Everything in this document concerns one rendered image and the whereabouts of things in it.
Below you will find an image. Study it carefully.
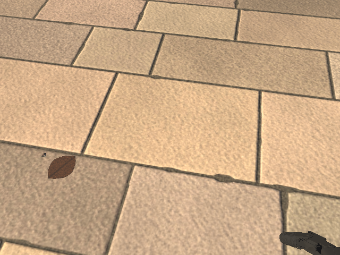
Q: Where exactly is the right robot hand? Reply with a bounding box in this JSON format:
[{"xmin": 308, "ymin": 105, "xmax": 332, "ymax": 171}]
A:
[{"xmin": 279, "ymin": 231, "xmax": 340, "ymax": 255}]

